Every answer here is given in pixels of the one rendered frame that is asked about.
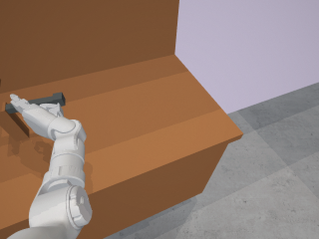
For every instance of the left robot upper arm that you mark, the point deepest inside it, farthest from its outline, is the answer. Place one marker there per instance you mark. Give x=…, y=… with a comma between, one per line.
x=58, y=214

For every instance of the robot left forearm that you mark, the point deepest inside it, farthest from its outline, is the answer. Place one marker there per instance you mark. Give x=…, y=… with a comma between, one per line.
x=68, y=156

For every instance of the counter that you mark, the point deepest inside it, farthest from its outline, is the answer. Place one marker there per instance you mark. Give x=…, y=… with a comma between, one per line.
x=154, y=135

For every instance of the tap lever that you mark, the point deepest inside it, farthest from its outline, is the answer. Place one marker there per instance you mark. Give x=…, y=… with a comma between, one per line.
x=57, y=98

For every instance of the robot left hand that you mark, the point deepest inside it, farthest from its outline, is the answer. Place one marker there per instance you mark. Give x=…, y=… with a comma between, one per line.
x=38, y=118

